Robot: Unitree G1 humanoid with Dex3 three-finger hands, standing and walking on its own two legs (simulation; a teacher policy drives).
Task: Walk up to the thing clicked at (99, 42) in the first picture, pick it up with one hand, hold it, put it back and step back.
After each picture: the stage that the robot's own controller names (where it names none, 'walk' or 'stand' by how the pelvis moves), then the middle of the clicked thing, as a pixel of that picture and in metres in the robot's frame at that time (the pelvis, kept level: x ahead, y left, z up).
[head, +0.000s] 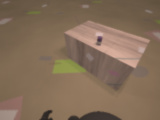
stand; (99, 40) +1.01 -0.07 -0.12
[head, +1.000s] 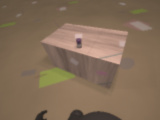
walk; (79, 43) +0.88 +0.21 -0.09
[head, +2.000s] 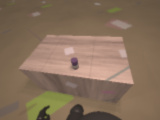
stand; (75, 63) +0.53 +0.19 -0.09
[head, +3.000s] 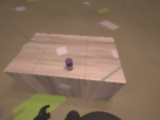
stand; (69, 64) +0.51 +0.22 -0.10
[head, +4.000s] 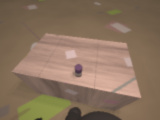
stand; (78, 70) +0.44 +0.14 -0.10
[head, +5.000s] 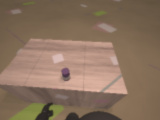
stand; (66, 74) +0.40 +0.22 -0.10
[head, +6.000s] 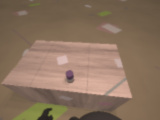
stand; (70, 76) +0.40 +0.20 -0.12
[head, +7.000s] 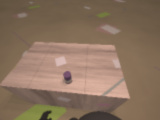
stand; (67, 77) +0.39 +0.22 -0.12
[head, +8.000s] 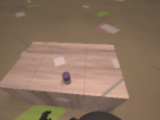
stand; (66, 78) +0.38 +0.22 -0.12
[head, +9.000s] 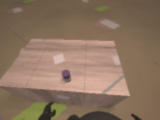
rise first; (66, 76) +0.38 +0.22 -0.12
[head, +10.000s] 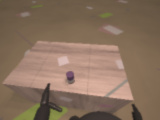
rise first; (70, 77) +0.39 +0.21 -0.12
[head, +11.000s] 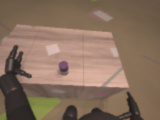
go down; (64, 68) +0.41 +0.19 -0.07
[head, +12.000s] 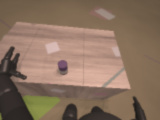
go down; (63, 67) +0.41 +0.20 -0.05
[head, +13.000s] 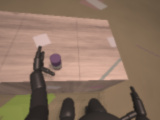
close in; (56, 62) +0.42 +0.20 -0.01
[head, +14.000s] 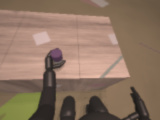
close; (57, 58) +0.44 +0.19 +0.01
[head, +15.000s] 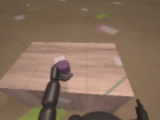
lift; (64, 70) +0.31 +0.18 +0.13
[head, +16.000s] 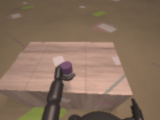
hold; (67, 71) +0.33 +0.16 +0.09
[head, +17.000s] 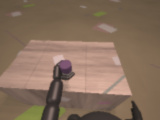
hold; (66, 70) +0.32 +0.17 +0.11
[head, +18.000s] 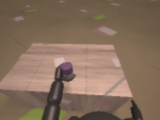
hold; (68, 72) +0.32 +0.16 +0.10
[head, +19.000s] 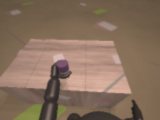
crouch; (64, 69) +0.34 +0.19 +0.09
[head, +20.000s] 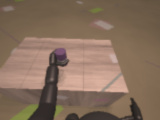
lower; (61, 57) +0.42 +0.21 +0.11
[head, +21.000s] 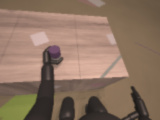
lower; (55, 55) +0.46 +0.20 +0.01
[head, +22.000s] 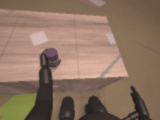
lower; (53, 57) +0.45 +0.21 +0.00
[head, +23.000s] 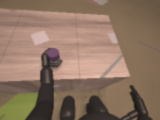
lower; (54, 57) +0.44 +0.21 +0.01
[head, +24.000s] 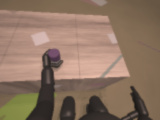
lower; (55, 58) +0.44 +0.20 +0.00
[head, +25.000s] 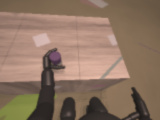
open; (56, 60) +0.43 +0.20 +0.00
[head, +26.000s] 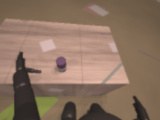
sink last; (61, 65) +0.42 +0.19 -0.03
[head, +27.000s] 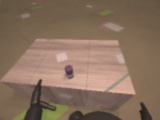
stand; (69, 72) +0.42 +0.21 -0.06
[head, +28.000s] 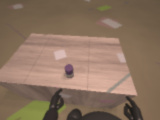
stand; (69, 71) +0.40 +0.19 -0.05
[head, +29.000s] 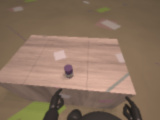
stand; (69, 71) +0.41 +0.20 -0.05
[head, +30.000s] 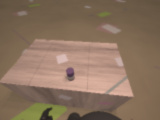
stand; (70, 74) +0.41 +0.19 -0.09
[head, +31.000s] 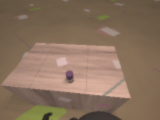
stand; (70, 77) +0.41 +0.20 -0.12
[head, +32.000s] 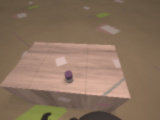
stand; (69, 77) +0.40 +0.21 -0.12
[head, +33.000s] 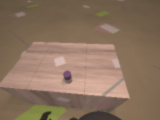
stand; (67, 77) +0.39 +0.22 -0.12
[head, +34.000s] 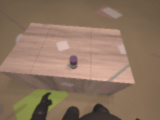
walk; (73, 62) +0.46 +0.16 -0.09
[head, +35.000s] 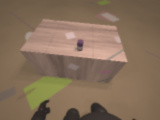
walk; (80, 45) +0.74 +0.14 -0.11
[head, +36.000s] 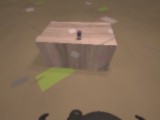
stand; (79, 35) +1.06 +0.23 -0.10
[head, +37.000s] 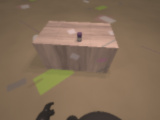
stand; (79, 37) +1.00 +0.18 -0.11
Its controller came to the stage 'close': yes
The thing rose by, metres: 0.23
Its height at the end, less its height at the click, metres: +0.00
